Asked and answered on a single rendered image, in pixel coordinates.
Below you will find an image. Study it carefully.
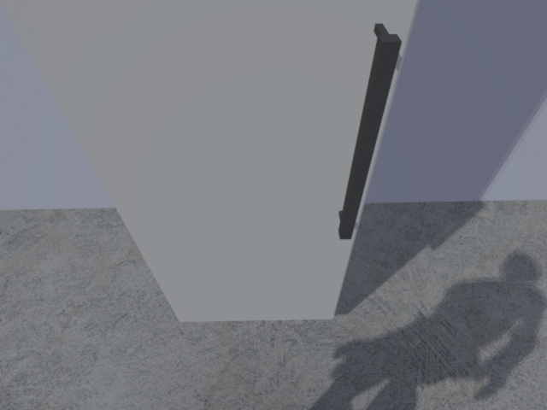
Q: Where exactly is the fridge door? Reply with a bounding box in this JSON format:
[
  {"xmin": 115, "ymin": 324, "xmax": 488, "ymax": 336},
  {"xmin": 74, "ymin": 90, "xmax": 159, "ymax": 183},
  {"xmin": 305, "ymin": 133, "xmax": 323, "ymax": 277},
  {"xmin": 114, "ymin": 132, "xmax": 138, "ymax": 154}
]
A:
[{"xmin": 0, "ymin": 0, "xmax": 417, "ymax": 322}]

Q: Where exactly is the handle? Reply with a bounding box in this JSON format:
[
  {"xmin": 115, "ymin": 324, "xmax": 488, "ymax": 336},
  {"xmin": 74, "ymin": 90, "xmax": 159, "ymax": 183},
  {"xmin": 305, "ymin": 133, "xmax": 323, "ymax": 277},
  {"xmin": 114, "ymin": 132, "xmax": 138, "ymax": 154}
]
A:
[{"xmin": 338, "ymin": 23, "xmax": 402, "ymax": 239}]

